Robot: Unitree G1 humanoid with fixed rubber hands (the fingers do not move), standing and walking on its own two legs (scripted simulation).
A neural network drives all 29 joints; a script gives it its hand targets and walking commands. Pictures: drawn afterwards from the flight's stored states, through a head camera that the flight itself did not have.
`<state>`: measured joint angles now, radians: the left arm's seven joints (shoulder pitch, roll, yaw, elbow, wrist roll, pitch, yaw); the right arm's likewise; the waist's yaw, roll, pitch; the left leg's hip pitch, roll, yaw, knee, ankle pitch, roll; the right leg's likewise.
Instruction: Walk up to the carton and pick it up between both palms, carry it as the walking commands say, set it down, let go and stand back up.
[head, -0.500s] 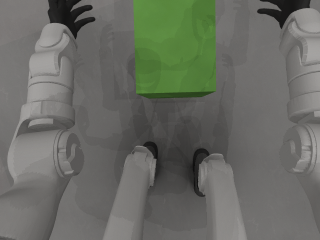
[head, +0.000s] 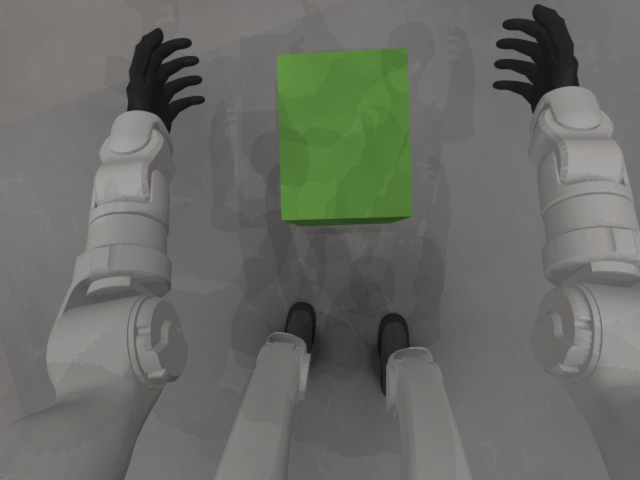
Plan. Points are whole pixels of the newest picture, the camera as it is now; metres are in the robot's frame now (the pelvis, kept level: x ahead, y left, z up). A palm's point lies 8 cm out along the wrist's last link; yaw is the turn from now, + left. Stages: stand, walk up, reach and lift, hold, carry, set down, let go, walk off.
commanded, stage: let go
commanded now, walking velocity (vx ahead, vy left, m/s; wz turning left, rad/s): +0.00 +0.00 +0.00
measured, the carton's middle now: (343, 152) +0.55 +0.04 -0.53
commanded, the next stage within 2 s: stand in 1.30 s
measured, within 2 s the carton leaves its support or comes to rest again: neither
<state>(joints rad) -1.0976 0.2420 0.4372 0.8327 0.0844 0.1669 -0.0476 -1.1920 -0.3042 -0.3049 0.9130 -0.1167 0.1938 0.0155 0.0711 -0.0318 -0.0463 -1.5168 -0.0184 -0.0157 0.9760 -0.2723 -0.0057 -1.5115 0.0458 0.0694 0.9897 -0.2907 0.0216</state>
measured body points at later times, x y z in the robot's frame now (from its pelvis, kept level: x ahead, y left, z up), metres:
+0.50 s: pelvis +0.05 +0.00 +0.08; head +0.21 +0.01 +0.50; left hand +0.33 +0.25 -0.02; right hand +0.38 -0.21 -0.02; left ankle +0.06 +0.12 -0.63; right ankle +0.06 -0.12 -0.63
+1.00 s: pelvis +0.08 -0.01 +0.11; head +0.10 -0.01 +0.56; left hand +0.24 +0.23 +0.03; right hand +0.25 -0.24 +0.03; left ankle +0.06 +0.12 -0.63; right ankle +0.06 -0.12 -0.63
